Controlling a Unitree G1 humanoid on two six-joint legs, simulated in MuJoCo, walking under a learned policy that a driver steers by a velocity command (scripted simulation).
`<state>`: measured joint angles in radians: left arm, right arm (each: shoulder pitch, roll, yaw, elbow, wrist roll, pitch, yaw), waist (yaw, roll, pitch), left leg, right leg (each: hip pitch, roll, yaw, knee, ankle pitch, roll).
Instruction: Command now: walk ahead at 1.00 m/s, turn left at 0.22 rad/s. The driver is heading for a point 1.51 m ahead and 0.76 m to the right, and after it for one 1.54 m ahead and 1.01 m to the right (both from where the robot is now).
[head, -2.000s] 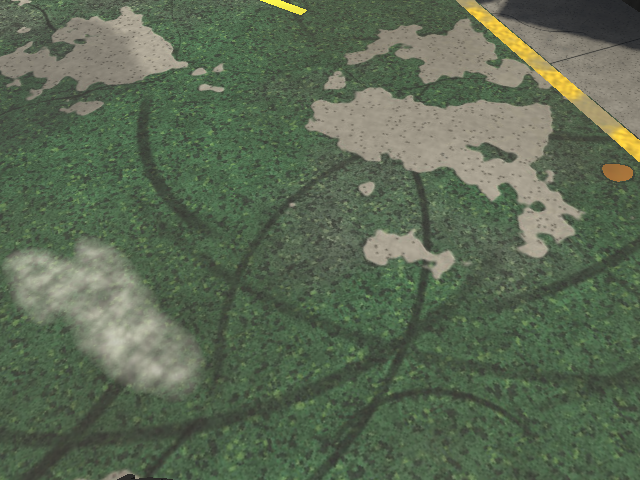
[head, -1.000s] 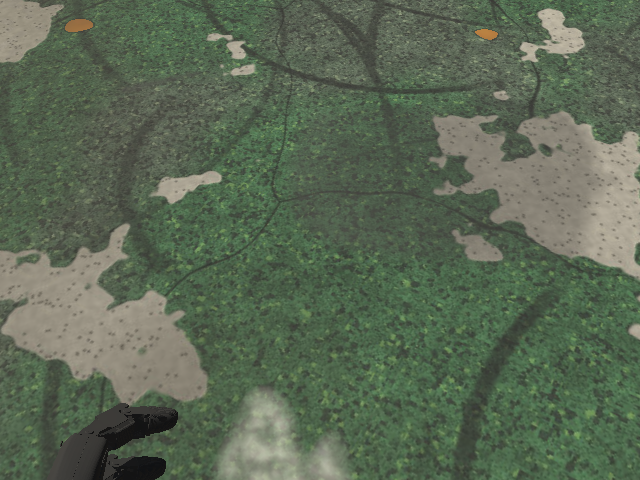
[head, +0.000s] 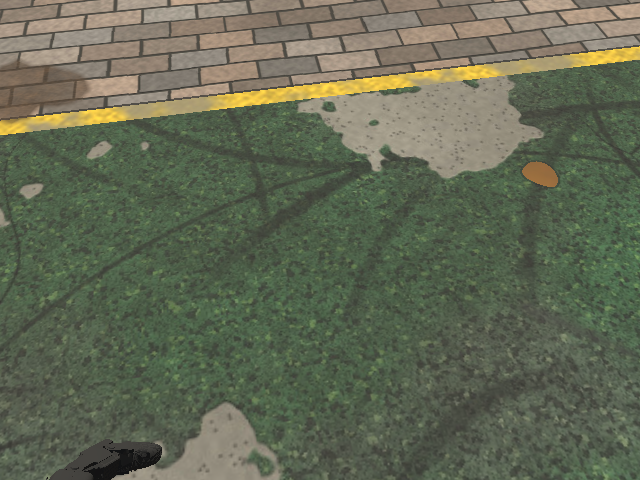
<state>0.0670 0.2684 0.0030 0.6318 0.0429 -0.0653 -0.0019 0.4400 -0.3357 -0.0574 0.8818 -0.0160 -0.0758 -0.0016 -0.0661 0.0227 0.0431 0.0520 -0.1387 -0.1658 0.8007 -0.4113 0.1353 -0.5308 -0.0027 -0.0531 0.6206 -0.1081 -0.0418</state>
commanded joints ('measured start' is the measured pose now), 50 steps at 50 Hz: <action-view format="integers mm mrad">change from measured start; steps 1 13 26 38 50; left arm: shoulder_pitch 356 377 283 -5 254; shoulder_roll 221 163 74 89 196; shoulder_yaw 102 80 63 35 98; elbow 61 196 119 -12 95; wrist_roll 4 -57 -24 -22 -36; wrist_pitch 6 -61 26 60 11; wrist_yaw -5 -19 -35 -90 3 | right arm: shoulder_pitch -33 -514 -136 -67 -228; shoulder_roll -55 30 -22 -125 -41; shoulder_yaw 13 82 6 -15 32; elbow -120 -304 -124 -51 -264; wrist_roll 3 -21 -29 -3 -58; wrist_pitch -29 -9 -34 -53 14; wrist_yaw -8 78 -8 -21 -2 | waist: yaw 158 75 38 129 14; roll -222 -52 75 37 71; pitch -257 89 -80 23 22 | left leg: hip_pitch -779 -482 -82 -27 -681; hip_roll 53 191 448 344 277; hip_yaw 5 202 -97 463 95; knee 701 -135 -566 -533 403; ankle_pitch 55 524 146 1292 9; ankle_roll -9 -98 -13 -120 -213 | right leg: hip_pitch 831 188 -171 52 229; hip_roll -366 -128 -106 40 -75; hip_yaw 864 187 124 -167 502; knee -346 -640 681 135 -420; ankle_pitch -580 157 -153 134 -47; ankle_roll -220 -155 -57 -130 -334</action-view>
